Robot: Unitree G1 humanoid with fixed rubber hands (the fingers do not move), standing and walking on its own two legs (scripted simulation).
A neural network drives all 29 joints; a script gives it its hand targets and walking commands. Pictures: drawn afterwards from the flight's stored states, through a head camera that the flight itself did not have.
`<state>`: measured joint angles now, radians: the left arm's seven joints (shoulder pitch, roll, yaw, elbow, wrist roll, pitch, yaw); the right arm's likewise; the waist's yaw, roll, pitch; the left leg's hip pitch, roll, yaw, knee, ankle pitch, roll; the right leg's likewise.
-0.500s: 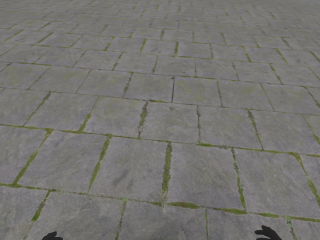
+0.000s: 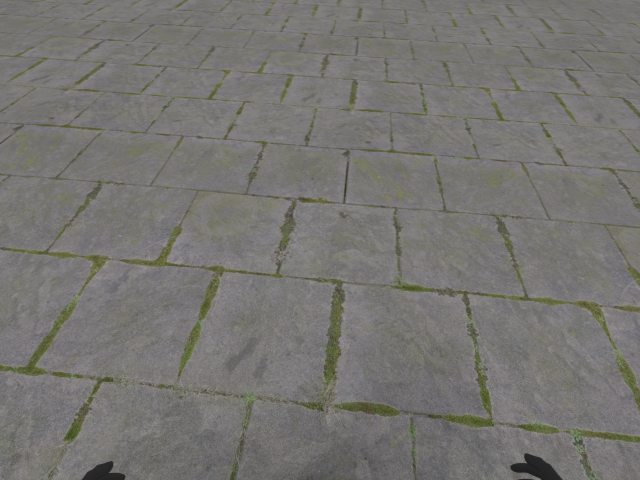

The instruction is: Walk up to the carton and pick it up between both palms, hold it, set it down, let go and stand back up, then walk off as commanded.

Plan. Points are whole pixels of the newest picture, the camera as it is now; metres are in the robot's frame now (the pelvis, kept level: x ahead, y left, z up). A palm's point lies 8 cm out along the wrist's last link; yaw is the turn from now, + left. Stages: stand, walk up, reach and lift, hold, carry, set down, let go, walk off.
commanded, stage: stand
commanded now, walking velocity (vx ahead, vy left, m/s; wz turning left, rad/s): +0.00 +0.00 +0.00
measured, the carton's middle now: out of the picture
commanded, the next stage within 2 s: none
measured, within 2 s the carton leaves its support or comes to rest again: neither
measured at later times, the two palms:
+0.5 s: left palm out of the picture +0.12 +0.30 -0.09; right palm out of the picture +0.12 -0.29 -0.08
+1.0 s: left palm out of the picture +0.12 +0.30 -0.09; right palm out of the picture +0.12 -0.29 -0.07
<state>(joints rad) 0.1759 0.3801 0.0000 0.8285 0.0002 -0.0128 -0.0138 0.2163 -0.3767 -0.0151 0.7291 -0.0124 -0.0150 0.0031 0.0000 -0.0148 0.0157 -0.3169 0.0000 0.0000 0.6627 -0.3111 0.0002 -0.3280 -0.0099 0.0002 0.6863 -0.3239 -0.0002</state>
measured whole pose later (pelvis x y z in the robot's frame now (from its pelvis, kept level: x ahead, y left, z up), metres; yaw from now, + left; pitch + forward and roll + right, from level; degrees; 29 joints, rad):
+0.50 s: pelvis +0.00 +0.00 +0.00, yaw +0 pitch -2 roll +0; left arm 0.17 0.38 0.00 0.85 0.00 -0.01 -0.01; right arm 0.22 -0.37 -0.01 0.73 -0.01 -0.02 0.00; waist 0.00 -0.02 0.02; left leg -0.31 0.00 0.00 0.65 -0.30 0.00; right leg -0.31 -0.01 0.00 0.66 -0.31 0.00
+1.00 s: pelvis +0.00 +0.00 +0.01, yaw +0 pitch -2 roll +0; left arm 0.16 0.38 0.00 0.86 0.00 -0.01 -0.02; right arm 0.22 -0.37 -0.01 0.74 -0.01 -0.01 0.00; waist 0.00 -0.01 0.02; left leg -0.29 0.00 0.00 0.61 -0.29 0.00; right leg -0.30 -0.01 0.00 0.63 -0.30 0.00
